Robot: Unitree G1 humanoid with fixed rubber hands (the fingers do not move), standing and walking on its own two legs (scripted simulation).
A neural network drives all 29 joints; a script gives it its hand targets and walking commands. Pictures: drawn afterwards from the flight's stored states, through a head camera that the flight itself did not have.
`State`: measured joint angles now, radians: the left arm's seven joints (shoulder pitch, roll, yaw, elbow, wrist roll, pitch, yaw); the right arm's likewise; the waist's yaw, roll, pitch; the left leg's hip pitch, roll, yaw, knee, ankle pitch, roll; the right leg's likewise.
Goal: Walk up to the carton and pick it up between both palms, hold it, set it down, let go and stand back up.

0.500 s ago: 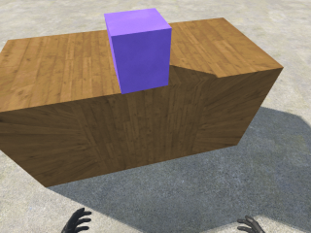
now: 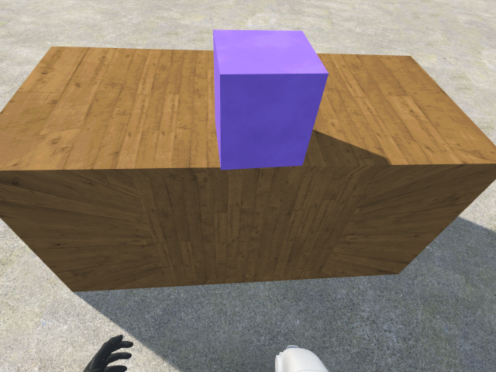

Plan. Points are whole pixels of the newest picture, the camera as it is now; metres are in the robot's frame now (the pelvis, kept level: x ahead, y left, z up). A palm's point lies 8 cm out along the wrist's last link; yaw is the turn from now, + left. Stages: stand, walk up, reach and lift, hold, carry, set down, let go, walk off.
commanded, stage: walk up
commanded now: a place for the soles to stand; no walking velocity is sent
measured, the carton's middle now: (260, 101) +0.69 -0.03 +0.07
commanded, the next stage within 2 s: none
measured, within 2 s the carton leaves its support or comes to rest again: neither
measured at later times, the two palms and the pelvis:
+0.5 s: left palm out of the picture +0.12 +0.21 -0.11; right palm (395, 275) +0.32 -0.30 -0.08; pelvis +0.14 -0.07 +0.00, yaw +8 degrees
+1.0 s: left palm (168, 258) +0.36 +0.17 -0.11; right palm (409, 254) +0.39 -0.38 -0.13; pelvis +0.30 -0.11 -0.03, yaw +8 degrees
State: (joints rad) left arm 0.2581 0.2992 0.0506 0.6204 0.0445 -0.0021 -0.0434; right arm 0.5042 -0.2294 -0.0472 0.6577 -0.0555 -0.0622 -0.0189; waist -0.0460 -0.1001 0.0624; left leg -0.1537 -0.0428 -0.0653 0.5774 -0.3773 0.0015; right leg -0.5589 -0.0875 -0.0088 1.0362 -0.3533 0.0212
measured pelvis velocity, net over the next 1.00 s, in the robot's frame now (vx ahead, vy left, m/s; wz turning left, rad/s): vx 0.30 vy -0.11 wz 0.14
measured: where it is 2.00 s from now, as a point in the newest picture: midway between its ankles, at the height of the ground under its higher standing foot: (256, 330)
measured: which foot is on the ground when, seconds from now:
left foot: down 0.00-0.14, up 0.16-0.56, down 0.58-0.94, up 0.96-1.00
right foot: up 0.00-0.12, down 0.14-0.60, up 0.62-0.90, down 0.92-1.00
